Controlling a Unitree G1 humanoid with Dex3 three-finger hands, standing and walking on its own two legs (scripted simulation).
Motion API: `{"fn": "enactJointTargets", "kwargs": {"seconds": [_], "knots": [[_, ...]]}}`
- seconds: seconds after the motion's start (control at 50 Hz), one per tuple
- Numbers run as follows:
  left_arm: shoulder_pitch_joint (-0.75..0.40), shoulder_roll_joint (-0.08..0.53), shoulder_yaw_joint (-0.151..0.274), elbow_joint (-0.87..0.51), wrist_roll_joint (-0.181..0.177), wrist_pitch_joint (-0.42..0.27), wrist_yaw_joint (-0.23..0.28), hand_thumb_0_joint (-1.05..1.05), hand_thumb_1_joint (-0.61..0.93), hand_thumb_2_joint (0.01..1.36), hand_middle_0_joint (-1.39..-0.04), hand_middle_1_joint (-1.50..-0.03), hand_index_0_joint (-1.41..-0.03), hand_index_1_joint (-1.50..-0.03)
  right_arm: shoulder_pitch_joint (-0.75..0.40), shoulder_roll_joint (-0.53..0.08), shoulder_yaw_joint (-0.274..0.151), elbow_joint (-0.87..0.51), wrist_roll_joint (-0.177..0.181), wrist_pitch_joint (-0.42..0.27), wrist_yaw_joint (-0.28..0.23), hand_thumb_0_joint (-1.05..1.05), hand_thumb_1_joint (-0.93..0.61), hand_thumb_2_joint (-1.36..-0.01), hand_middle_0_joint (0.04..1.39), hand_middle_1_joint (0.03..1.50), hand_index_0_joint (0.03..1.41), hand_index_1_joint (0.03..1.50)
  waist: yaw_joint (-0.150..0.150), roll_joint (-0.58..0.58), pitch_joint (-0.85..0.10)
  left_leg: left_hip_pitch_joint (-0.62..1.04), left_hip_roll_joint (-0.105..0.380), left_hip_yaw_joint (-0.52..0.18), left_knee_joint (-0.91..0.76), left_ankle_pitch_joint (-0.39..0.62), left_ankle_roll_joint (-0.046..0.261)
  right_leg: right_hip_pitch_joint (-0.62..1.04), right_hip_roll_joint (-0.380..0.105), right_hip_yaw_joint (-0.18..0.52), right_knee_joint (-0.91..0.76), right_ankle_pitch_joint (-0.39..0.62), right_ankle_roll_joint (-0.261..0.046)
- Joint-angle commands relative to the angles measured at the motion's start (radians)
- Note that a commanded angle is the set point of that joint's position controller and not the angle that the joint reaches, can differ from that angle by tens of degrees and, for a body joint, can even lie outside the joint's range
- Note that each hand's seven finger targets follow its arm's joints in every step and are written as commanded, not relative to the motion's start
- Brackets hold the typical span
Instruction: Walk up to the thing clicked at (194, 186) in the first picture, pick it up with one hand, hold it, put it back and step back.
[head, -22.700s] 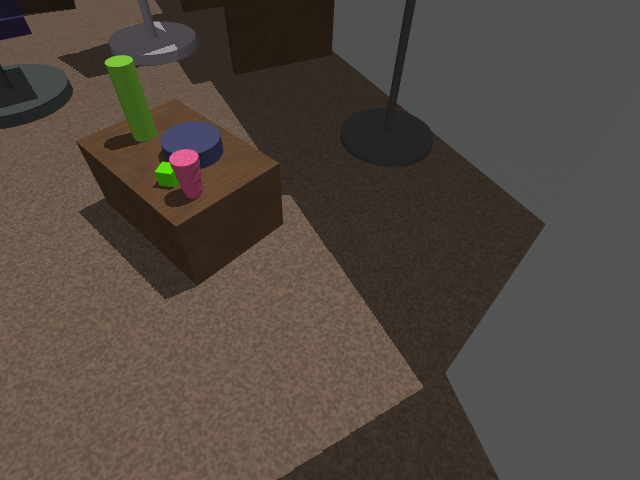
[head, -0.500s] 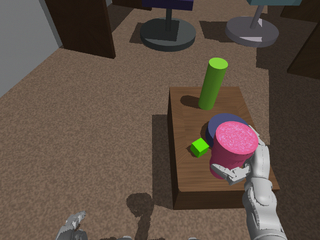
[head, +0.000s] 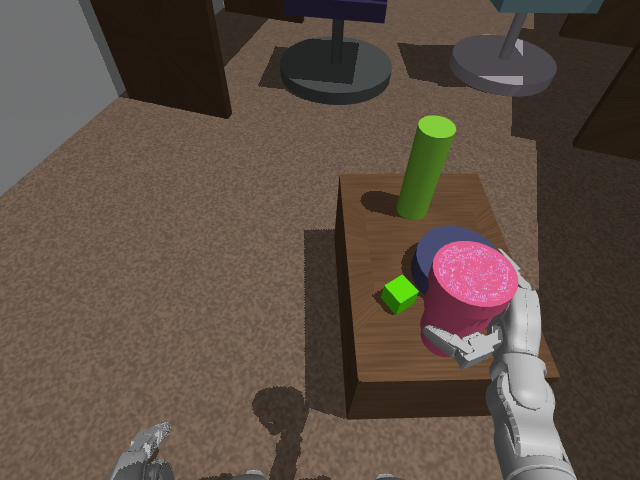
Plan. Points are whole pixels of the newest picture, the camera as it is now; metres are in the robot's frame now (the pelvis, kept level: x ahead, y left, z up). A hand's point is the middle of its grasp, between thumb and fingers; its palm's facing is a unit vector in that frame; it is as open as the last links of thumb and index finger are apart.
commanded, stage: hold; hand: right
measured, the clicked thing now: (456, 308) +0.32 -0.16 +0.04
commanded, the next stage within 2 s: crouch in 0.18 s
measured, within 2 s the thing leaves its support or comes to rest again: neither
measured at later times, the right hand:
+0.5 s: hand (464, 308) +0.33 -0.17 +0.03, palm faces +0.19 +0.98 -0.01, open 11.4 cm
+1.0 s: hand (445, 315) +0.40 -0.20 -0.12, palm faces +0.19 +0.98 -0.02, open 11.4 cm
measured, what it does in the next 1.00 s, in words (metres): lowers itself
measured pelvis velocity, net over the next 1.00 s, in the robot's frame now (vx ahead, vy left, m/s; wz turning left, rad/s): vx -0.02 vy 0.00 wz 0.01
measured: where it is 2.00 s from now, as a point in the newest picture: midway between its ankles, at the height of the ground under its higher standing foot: outside the picture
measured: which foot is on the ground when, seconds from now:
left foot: down 0.00-1.00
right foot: down 0.00-1.00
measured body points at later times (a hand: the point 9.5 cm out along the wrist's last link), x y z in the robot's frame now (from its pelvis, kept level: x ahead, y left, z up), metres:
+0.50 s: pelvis +0.00 +0.00 +0.00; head +0.04 +0.00 +0.44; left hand +0.14 +0.24 -0.11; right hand +0.31 -0.22 +0.04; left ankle +0.02 +0.14 -0.70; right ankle +0.01 -0.14 -0.70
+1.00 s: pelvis -0.02 +0.00 -0.12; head +0.12 -0.02 +0.31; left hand +0.08 +0.26 -0.24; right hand +0.38 -0.26 -0.12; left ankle +0.02 +0.14 -0.70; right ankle +0.01 -0.14 -0.70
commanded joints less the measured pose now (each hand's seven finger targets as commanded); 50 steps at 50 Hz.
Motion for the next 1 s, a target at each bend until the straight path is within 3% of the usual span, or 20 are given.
{"fn": "enactJointTargets", "kwargs": {"seconds": [0.0,0.14,0.16,0.22,0.28,0.3,0.36,0.4,0.42,0.46,0.5,0.54,0.66,0.72,0.76,0.8,0.84,0.9,0.94,0.98], "knots": [[-0.056,0.118,0.034,-0.138,0.002,-0.045,0.013,0.000,0.892,0.911,-0.204,-0.309,-0.204,-0.309,-0.351,-0.128,-0.062,-0.327,0.032,-0.115,0.000,0.000,-0.037,-1.283,1.244,1.411,1.290,1.411,-0.004,-0.010,-0.296,0.143,-0.023,0.026,-0.131,0.184,0.024,0.107,0.033,-0.037,-0.131,0.156,-0.042],[-0.049,0.126,0.036,-0.134,0.003,-0.051,0.015,0.000,0.893,0.908,-0.204,-0.310,-0.205,-0.308,-0.341,-0.110,-0.038,-0.327,0.030,-0.122,0.003,0.000,-0.037,-1.287,1.244,1.415,1.291,1.415,-0.002,-0.026,-0.315,0.136,-0.022,0.028,-0.112,0.224,0.026,0.126,0.031,-0.035,-0.122,0.199,-0.037],[-0.049,0.126,0.035,-0.140,0.002,-0.048,0.016,0.000,0.897,0.905,-0.204,-0.310,-0.206,-0.307,-0.364,-0.152,-0.071,-0.371,0.029,-0.127,-0.001,0.000,-0.034,-1.287,1.241,1.414,1.288,1.414,-0.012,-0.043,-0.338,0.147,-0.022,0.028,-0.109,0.229,0.028,0.140,0.031,-0.033,-0.123,0.211,-0.035],[-0.042,0.128,0.040,-0.131,0.003,-0.052,0.016,0.000,0.892,0.909,-0.203,-0.311,-0.204,-0.310,-0.335,-0.097,-0.036,-0.308,0.033,-0.115,0.003,0.000,-0.067,-1.301,1.258,1.427,1.303,1.427,0.008,-0.007,-0.306,0.128,-0.025,0.034,-0.114,0.221,0.025,0.122,0.030,-0.031,-0.127,0.198,-0.037],[-0.041,0.124,0.034,-0.131,0.001,-0.048,0.020,0.000,0.910,0.919,-0.186,-0.306,-0.189,-0.304,-0.361,-0.162,-0.084,-0.359,0.030,-0.120,0.000,0.000,-0.093,-1.256,1.248,1.375,1.283,1.376,-0.006,-0.020,-0.337,0.156,-0.021,0.027,-0.116,0.246,0.025,0.144,0.031,-0.034,-0.118,0.223,-0.039],[-0.046,0.127,0.036,-0.128,0.002,-0.050,0.020,0.000,0.896,0.922,-0.187,-0.304,-0.187,-0.304,-0.340,-0.117,-0.049,-0.304,0.033,-0.114,0.005,0.000,-0.114,-1.261,1.275,1.406,1.312,1.406,0.005,-0.006,-0.297,0.138,-0.023,0.031,-0.117,0.234,0.024,0.123,0.031,-0.033,-0.123,0.210,-0.040],[-0.047,0.119,0.035,-0.114,0.005,-0.054,0.019,0.000,0.899,0.918,-0.186,-0.303,-0.187,-0.303,-0.318,-0.092,-0.049,-0.230,0.034,-0.112,0.008,0.000,-0.094,-1.289,1.288,1.435,1.329,1.435,0.010,0.017,-0.262,0.123,-0.022,0.031,-0.115,0.226,0.021,0.094,0.030,-0.033,-0.114,0.198,-0.043],[-0.041,0.122,0.038,-0.112,0.008,-0.051,0.018,0.000,0.898,0.917,-0.188,-0.301,-0.188,-0.302,-0.377,-0.130,-0.074,-0.235,0.030,-0.128,0.012,0.000,-0.062,-1.279,1.277,1.427,1.320,1.427,0.012,0.015,-0.273,0.111,-0.017,0.023,-0.111,0.205,0.021,0.067,0.032,-0.036,-0.104,0.170,-0.047],[-0.047,0.122,0.039,-0.109,0.010,-0.053,0.017,0.000,0.902,0.915,-0.187,-0.302,-0.188,-0.302,-0.344,-0.090,-0.052,-0.162,0.031,-0.125,0.019,0.000,-0.079,-1.278,1.276,1.423,1.318,1.424,0.019,0.035,-0.243,0.092,-0.018,0.025,-0.106,0.194,0.020,0.043,0.032,-0.035,-0.100,0.160,-0.048],[-0.050,0.132,0.044,-0.105,0.014,-0.053,0.011,0.000,0.902,0.909,-0.191,-0.303,-0.194,-0.301,-0.407,-0.144,-0.097,-0.156,0.027,-0.149,0.021,0.000,-0.056,-1.279,1.275,1.427,1.318,1.427,0.009,0.000,-0.240,0.046,-0.018,0.022,-0.081,0.161,0.025,0.017,0.030,-0.031,-0.088,0.133,-0.045],[-0.050,0.129,0.044,-0.108,0.019,-0.056,0.005,0.000,0.904,0.909,-0.191,-0.304,-0.194,-0.302,-0.381,-0.084,-0.066,-0.068,0.027,-0.171,0.030,0.000,-0.062,-1.271,1.270,1.418,1.312,1.418,0.020,0.037,-0.256,0.009,-0.020,0.021,-0.054,0.139,0.025,-0.009,0.029,-0.026,-0.061,0.111,-0.046],[-0.043,0.136,0.054,-0.089,0.028,-0.058,-0.002,0.000,0.907,0.907,-0.193,-0.303,-0.196,-0.300,-0.464,-0.154,-0.141,-0.049,0.028,-0.210,0.028,0.000,-0.036,-1.267,1.255,1.411,1.299,1.411,0.013,0.002,-0.273,-0.032,-0.016,0.015,-0.015,0.114,0.025,-0.066,0.033,-0.025,-0.023,0.087,-0.046],[-0.008,0.148,0.062,-0.076,0.045,-0.056,-0.018,0.000,0.907,0.906,-0.192,-0.306,-0.198,-0.300,-0.586,-0.193,-0.177,0.106,0.012,-0.319,0.051,0.000,-0.004,-1.283,1.234,1.415,1.287,1.415,0.046,0.010,-0.402,-0.209,-0.017,0.001,0.170,0.140,0.024,-0.241,0.037,-0.025,0.170,0.095,-0.051],[0.010,0.168,0.065,-0.087,0.054,-0.054,-0.024,0.000,0.906,0.906,-0.191,-0.305,-0.196,-0.299,-0.705,-0.289,-0.234,0.097,0.004,-0.375,0.064,0.000,0.011,-1.303,1.241,1.434,1.297,1.434,0.038,-0.044,-0.554,-0.287,-0.019,-0.005,0.254,0.104,0.029,-0.287,0.034,-0.025,0.253,0.077,-0.045],[0.021,0.177,0.065,-0.095,0.056,-0.048,-0.026,0.000,0.900,0.912,-0.189,-0.306,-0.193,-0.301,-0.759,-0.313,-0.233,0.061,0.004,-0.395,0.083,0.000,-0.010,-1.310,1.255,1.443,1.309,1.443,0.031,-0.116,-0.690,-0.316,-0.023,0.003,0.310,0.160,0.036,-0.248,0.035,-0.024,0.304,0.166,-0.038],[0.027,0.188,0.063,-0.080,0.053,-0.039,-0.031,0.000,0.898,0.917,-0.191,-0.306,-0.193,-0.304,-0.708,-0.260,-0.217,0.179,0.016,-0.389,0.114,0.000,-0.017,-1.293,1.240,1.422,1.292,1.422,0.056,-0.079,-0.662,-0.401,-0.029,0.029,0.366,0.184,0.041,-0.286,0.035,-0.002,0.344,0.230,-0.034],[0.043,0.203,0.064,-0.080,0.058,-0.029,-0.033,0.000,0.895,0.916,-0.190,-0.303,-0.191,-0.303,-0.813,-0.328,-0.248,0.119,0.015,-0.401,0.124,0.000,-0.033,-1.286,1.235,1.411,1.285,1.412,0.044,-0.151,-0.769,-0.444,-0.029,0.030,0.411,0.206,0.047,-0.243,0.026,0.008,0.389,0.316,-0.029],[0.048,0.204,0.060,-0.077,0.057,-0.014,-0.044,0.000,0.892,0.917,-0.194,-0.303,-0.192,-0.305,-0.777,-0.273,-0.249,0.248,0.028,-0.377,0.134,0.000,-0.063,-1.276,1.245,1.404,1.290,1.405,0.068,-0.069,-0.704,-0.487,-0.030,0.041,0.442,0.184,0.048,-0.360,0.025,0.015,0.431,0.265,-0.036],[0.058,0.217,0.071,-0.069,0.060,-0.006,-0.048,0.000,0.890,0.917,-0.195,-0.301,-0.192,-0.303,-0.855,-0.345,-0.287,0.205,0.017,-0.380,0.130,0.000,-0.048,-1.269,1.235,1.397,1.281,1.397,0.047,-0.121,-0.730,-0.515,-0.027,0.034,0.460,0.146,0.051,-0.387,0.028,0.008,0.451,0.212,-0.037],[0.054,0.211,0.066,-0.076,0.058,0.001,-0.053,0.000,0.899,0.907,-0.196,-0.303,-0.196,-0.302,-0.819,-0.347,-0.305,0.273,0.008,-0.367,0.130,0.000,-0.069,-1.262,1.241,1.392,1.283,1.392,0.067,-0.065,-0.705,-0.520,-0.029,0.038,0.477,0.117,0.050,-0.469,0.034,0.010,0.474,0.141,-0.045]]}}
